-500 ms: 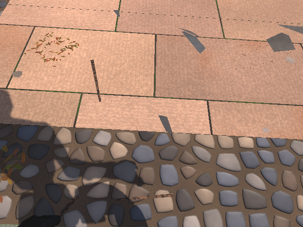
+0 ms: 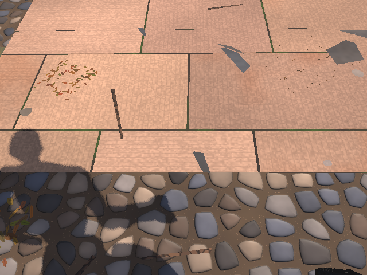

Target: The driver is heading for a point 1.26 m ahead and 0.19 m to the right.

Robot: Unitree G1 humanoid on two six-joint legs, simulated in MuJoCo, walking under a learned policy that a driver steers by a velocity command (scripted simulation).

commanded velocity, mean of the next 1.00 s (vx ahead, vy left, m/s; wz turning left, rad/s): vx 0.44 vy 0.00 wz -0.19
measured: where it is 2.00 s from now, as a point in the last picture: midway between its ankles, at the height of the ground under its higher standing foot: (185, 122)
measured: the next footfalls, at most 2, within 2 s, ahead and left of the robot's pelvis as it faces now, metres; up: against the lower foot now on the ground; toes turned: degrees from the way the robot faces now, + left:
right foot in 0.02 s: +0.03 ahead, -0.13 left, +0.00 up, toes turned -3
left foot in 0.70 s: +0.22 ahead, +0.09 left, +0.10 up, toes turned -31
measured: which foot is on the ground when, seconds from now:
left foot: down 0.00-0.02, up 0.04-0.68, down 0.70-1.00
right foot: up 0.00-0.00, down 0.02-0.70, up 0.72-1.00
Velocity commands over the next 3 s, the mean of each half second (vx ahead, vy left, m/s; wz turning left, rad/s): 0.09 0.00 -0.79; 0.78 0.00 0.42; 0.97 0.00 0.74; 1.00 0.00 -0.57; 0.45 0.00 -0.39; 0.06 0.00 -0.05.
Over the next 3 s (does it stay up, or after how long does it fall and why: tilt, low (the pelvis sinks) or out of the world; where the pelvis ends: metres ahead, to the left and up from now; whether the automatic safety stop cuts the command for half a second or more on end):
stays up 1.60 -0.08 0.10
